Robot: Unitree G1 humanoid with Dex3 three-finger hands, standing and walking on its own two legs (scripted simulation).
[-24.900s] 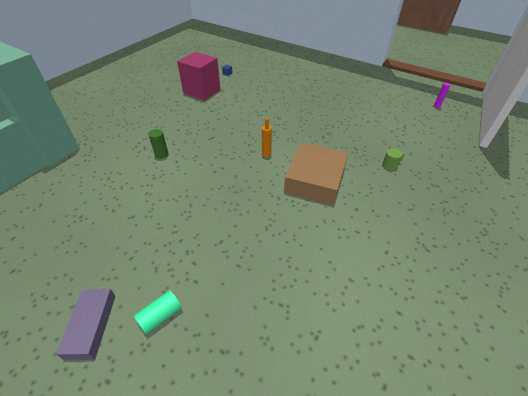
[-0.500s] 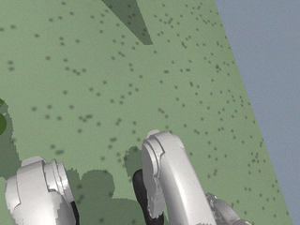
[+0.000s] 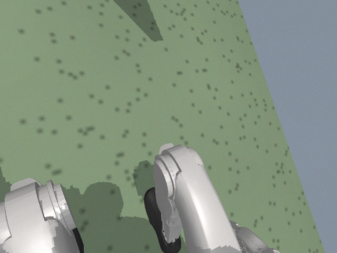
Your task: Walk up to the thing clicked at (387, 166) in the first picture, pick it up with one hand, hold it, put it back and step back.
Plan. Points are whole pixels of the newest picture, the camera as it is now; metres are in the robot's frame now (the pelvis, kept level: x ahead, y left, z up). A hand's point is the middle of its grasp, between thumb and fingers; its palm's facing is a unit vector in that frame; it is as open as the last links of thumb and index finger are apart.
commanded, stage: close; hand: left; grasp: from above
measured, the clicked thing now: out of the picture +0.43 +0.35 -0.25
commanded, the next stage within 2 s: settle in 1.40 s
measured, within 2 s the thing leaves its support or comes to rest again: leaves its support in 1.92 s
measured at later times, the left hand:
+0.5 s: hand out of the picture +0.40 +0.35 -0.22, palm faces -0.43 -0.18 -0.88, open 12.7 cm
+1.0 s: hand out of the picture +0.41 +0.36 -0.22, palm faces -0.43 -0.17 -0.89, open 12.0 cm
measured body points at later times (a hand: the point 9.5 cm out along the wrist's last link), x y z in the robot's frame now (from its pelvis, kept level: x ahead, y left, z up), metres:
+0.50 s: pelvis +0.00 +0.00 +0.00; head +0.24 +0.13 +0.36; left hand +0.42 +0.36 -0.17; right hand +0.09 -0.25 -0.08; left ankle +0.07 +0.14 -0.26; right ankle +0.10 -0.12 -0.26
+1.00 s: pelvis +0.00 +0.00 +0.00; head +0.24 +0.12 +0.35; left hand +0.42 +0.36 -0.17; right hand +0.09 -0.25 -0.08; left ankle +0.07 +0.14 -0.26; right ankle +0.10 -0.12 -0.26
